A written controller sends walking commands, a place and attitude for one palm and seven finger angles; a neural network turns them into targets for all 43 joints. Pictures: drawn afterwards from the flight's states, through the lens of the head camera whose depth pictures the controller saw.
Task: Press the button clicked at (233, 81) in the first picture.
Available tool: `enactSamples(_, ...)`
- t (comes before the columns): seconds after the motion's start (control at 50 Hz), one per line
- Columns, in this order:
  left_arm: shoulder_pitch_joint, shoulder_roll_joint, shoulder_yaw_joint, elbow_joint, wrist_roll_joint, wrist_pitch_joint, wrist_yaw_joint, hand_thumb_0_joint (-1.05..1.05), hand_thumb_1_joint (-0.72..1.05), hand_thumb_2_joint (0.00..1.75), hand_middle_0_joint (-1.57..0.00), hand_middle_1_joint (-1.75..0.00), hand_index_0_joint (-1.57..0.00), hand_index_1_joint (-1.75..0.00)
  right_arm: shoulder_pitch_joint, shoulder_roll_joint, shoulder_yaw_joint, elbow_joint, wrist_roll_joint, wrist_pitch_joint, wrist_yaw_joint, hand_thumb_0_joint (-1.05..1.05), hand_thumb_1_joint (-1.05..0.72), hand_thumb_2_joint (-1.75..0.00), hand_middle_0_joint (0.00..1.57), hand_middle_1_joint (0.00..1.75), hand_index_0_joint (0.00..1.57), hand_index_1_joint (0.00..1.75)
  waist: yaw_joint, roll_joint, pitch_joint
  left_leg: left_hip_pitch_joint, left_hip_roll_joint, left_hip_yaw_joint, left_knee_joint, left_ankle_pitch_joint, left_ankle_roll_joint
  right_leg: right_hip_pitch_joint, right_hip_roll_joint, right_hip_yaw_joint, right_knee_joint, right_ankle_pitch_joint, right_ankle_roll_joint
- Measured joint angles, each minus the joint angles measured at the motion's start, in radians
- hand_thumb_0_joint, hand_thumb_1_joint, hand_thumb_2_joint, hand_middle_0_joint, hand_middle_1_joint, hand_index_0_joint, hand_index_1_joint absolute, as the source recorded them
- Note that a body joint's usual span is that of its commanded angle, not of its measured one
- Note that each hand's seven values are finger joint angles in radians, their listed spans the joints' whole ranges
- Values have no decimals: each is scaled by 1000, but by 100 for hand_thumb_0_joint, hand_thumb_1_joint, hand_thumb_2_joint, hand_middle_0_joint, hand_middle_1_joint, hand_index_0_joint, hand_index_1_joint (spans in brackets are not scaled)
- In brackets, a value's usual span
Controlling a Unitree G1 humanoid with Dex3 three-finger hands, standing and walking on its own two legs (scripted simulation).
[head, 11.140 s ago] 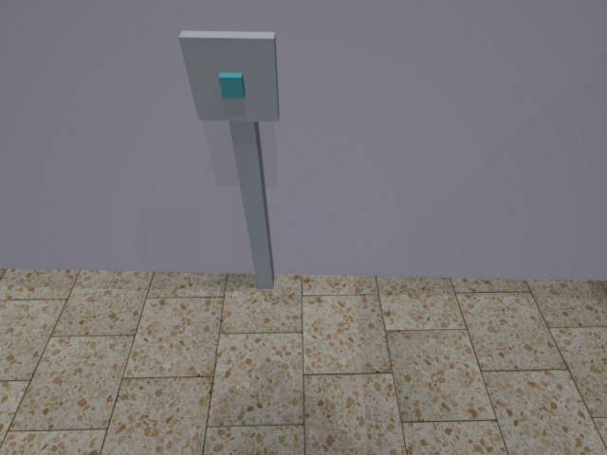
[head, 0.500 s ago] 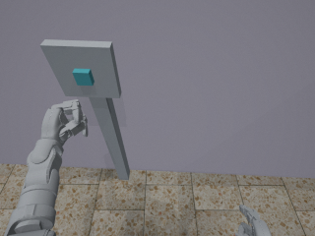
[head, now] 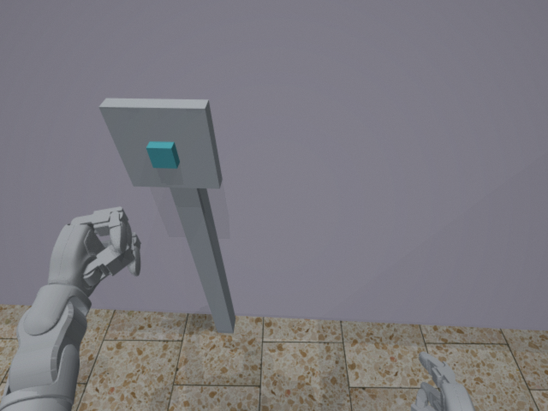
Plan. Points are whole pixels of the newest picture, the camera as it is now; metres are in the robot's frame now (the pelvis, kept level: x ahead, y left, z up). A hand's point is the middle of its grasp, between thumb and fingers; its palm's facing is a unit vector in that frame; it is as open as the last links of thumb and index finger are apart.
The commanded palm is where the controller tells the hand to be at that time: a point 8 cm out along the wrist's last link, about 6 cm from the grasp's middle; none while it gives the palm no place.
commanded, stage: draw the hand back to the body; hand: left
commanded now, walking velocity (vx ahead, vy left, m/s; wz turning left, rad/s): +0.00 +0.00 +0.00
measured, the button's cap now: (164, 153) +0.52 +0.24 +0.11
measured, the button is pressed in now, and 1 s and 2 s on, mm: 0 0 0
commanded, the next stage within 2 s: step back with the hand held close in 0.98 s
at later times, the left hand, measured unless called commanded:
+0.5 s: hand (81, 273) +0.23 +0.24 +0.16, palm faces +0.36 -0.88 -0.32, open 3.1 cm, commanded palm +0.18 +0.28 +0.18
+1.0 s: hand (57, 292) +0.20 +0.24 +0.17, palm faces +0.39 -0.85 -0.36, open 3.1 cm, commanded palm +0.15 +0.28 +0.19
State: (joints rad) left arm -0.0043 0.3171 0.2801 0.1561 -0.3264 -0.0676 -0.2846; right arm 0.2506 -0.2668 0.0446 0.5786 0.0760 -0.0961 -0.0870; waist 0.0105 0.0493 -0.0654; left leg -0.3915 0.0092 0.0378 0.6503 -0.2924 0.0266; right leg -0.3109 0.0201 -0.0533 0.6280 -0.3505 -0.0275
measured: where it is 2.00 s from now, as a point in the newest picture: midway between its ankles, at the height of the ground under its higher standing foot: outside the picture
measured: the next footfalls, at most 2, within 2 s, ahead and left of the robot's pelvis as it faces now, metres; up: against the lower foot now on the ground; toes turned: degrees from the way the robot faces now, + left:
none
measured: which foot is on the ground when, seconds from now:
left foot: down 0.00-1.00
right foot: down 0.00-1.00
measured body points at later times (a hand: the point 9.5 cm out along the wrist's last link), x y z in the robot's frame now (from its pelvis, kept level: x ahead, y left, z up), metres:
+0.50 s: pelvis +0.02 +0.01 +0.02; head +0.00 -0.01 +0.47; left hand +0.21 +0.29 +0.17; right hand +0.21 -0.21 -0.06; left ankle +0.03 +0.10 -0.72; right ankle -0.01 -0.10 -0.72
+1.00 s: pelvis +0.02 +0.01 +0.02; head -0.01 -0.01 +0.47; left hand +0.17 +0.28 +0.19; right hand +0.21 -0.21 -0.06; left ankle +0.03 +0.10 -0.72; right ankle -0.01 -0.10 -0.72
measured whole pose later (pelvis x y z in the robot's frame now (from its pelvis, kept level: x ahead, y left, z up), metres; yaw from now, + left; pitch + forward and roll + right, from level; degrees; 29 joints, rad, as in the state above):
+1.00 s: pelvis +0.02 +0.01 +0.02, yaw -1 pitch -5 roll -1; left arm 0.54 0.32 0.27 -0.48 -0.07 -0.08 0.10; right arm 0.18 -0.22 0.03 0.61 0.00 -0.07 -0.08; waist 0.07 0.06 0.01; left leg -0.11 0.00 0.05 0.41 -0.22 0.03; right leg -0.02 0.02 -0.03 0.36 -0.25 -0.02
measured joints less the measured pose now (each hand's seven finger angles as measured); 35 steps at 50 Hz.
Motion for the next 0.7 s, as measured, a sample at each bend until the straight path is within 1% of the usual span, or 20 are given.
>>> enactSamples(0.02, 10, 0, -1, -18, 0, 11, 0, 2, 90, 90, -130, -150, -131, -150, -7, 2, 2, -3, 0, -6, -2, 2, -90, -90, 20, 30, 20, 30, 3, 0, 1, 7, -1, -1, -5, 2, 0, 8, 0, -1, -6, 2, 0)
enactSamples(0.04, 25, 3, -9, -47, 31, 15, 32, 2, 90, 90, -130, -150, -131, -150, -18, 5, 2, -1, -6, -13, -4, 2, -90, -90, 20, 30, 20, 30, 6, 0, 6, 20, 0, -1, -14, 6, 0, 21, 1, 0, -17, 7, 0)
enactSamples(0.08, 64, 8, -30, -107, 93, 9, 128, 2, 90, 90, -130, -150, -131, -150, -45, 12, 3, 8, -20, -20, -8, 2, -90, -90, 20, 30, 20, 30, 10, 1, 21, 53, 2, 1, -46, 19, -1, 56, 4, 2, -55, 25, -1)
enactSamples(0.14, 124, 2, -58, -184, 159, 4, 247, 2, 90, 90, -130, -150, -131, -150, -72, 20, 5, 13, -32, -14, -10, 1, -90, -90, 20, 30, 20, 30, 19, -1, 43, 104, 0, 5, -105, 44, 0, 106, 4, 7, -116, 54, 2)
enactSamples(0.18, 161, -6, -72, -225, 190, 5, 298, 2, 90, 90, -130, -150, -131, -150, -82, 22, 6, 18, -40, -5, -10, 1, -90, -90, 20, 30, 20, 30, 26, -2, 56, 137, -3, 7, -141, 59, 2, 139, 2, 9, -153, 69, 3)
enactSamples(0.24, 215, -13, -82, -279, 218, 9, 343, 2, 90, 90, -130, -150, -131, -150, -90, 26, 8, 26, -49, 11, -7, 1, -90, -90, 20, 30, 20, 30, 35, -3, 70, 183, -8, 10, -188, 76, 4, 183, -1, 13, -199, 87, 6)
enactSamples(0.3, 259, -16, -86, -329, 234, 12, 368, 2, 90, 90, -130, -150, -131, -150, -90, 29, 9, 36, -58, 22, -3, 1, -90, -90, 20, 30, 20, 30, 43, -1, 80, 221, -13, 12, -222, 85, 5, 222, -5, 15, -233, 97, 8)
enactSamples(0.38, 313, -13, -77, -390, 243, 13, 382, 2, 90, 90, -130, -150, -131, -150, -87, 36, 9, 42, -66, 39, 4, 1, -90, -90, 20, 30, 20, 30, 47, 1, 88, 256, -18, 14, -249, 90, 7, 256, -8, 17, -261, 103, 11)
enactSamples(0.46, 369, -10, -63, -452, 249, 15, 388, 2, 90, 90, -130, -150, -131, -150, -81, 40, 5, 42, -70, 49, 13, 1, -90, -90, 20, 30, 20, 30, 48, 4, 90, 275, -19, 18, -260, 87, 8, 276, -9, 22, -276, 104, 13)
enactSamples(0.58, 466, -3, -44, -557, 252, 5, 387, 2, 90, 90, -130, -150, -131, -150, -70, 41, -5, 40, -77, 49, 23, 1, -90, -90, 20, 30, 20, 30, 47, 10, 79, 284, -20, 21, -257, 77, 10, 286, -10, 25, -278, 97, 15)
enactSamples(0.7, 537, 10, -15, -625, 252, -2, 384, 2, 90, 90, -130, -150, -131, -150, -63, 40, -13, 34, -77, 47, 24, 1, -90, -90, 20, 30, 20, 30, 54, 12, 73, 281, -16, 21, -244, 66, 8, 287, -6, 26, -276, 93, 15)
